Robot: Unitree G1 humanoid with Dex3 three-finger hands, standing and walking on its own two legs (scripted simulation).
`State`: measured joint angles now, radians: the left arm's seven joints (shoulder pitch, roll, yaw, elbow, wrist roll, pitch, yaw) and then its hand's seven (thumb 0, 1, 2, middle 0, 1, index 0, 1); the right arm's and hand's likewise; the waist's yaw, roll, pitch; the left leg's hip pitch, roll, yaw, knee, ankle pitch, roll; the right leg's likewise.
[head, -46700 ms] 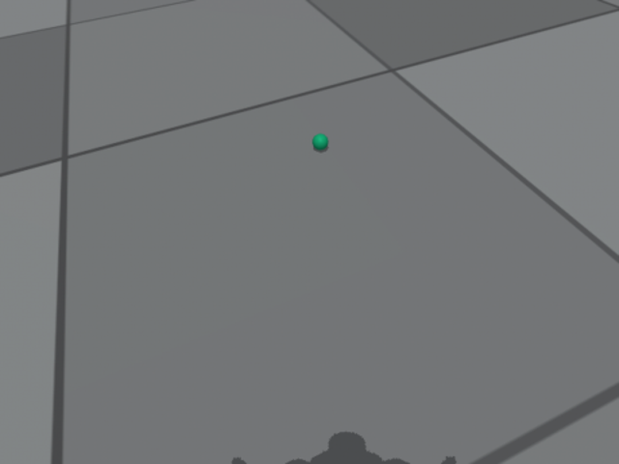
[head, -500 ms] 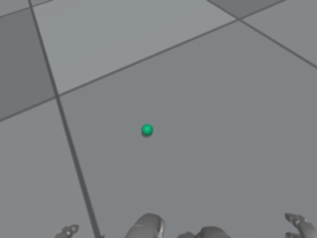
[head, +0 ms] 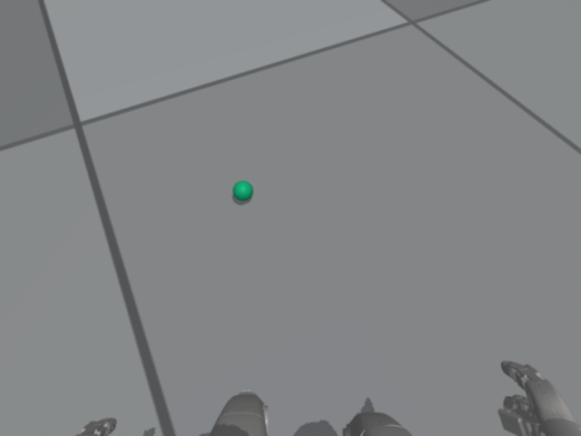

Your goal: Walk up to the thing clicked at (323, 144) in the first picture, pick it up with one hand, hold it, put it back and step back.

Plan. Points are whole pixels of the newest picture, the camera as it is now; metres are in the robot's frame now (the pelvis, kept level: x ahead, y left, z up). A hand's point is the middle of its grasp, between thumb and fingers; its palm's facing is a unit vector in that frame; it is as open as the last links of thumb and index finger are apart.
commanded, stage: step back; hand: left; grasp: from above
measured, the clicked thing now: (243, 190) +0.99 +0.26 -0.72
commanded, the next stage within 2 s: stand in 1.30 s
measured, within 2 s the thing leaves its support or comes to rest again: neither
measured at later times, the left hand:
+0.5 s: hand out of the picture -0.09 +0.25 -0.13, palm faces +0.14 -0.90 -0.41, open 7.3 cm
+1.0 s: hand out of the picture -0.12 +0.24 -0.14, palm faces +0.17 -0.90 -0.40, open 7.4 cm
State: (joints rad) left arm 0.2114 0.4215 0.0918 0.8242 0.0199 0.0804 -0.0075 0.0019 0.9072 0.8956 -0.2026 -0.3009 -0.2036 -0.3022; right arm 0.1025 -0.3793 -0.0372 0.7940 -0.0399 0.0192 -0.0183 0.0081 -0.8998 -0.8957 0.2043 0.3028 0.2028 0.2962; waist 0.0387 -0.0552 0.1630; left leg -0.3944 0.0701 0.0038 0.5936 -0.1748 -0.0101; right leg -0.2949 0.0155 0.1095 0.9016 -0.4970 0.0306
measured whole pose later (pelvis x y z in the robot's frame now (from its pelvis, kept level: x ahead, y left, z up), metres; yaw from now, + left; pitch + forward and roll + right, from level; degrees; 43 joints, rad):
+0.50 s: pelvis -0.13 -0.04 +0.00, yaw +6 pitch -3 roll +2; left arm 0.22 0.40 0.07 0.90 0.03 0.03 -0.01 0.00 0.91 0.90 -0.20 -0.30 -0.20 -0.30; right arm 0.25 -0.34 -0.04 0.97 -0.05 0.02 0.02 0.01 -0.90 -0.90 0.20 0.30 0.20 0.30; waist 0.02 -0.03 0.06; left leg -0.21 -0.04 -0.02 0.59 -0.34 0.03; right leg -0.37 -0.04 -0.02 0.80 -0.47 -0.02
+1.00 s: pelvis -0.11 -0.03 +0.01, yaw +9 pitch -2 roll -1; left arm 0.27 0.37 0.06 0.99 0.03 -0.04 -0.01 0.00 0.90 0.90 -0.21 -0.30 -0.21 -0.30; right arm 0.21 -0.40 -0.06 1.00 -0.03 0.01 0.02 0.01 -0.91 -0.90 0.20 0.30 0.20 0.30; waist 0.04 0.04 0.08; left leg -0.33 0.04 -0.04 0.61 -0.30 -0.01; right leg -0.20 -0.04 -0.08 0.58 -0.34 0.00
